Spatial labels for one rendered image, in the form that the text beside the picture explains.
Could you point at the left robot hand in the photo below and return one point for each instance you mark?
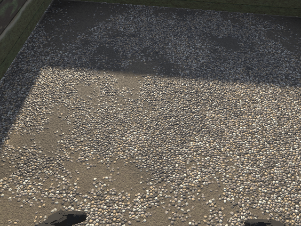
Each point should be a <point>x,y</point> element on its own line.
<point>61,218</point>

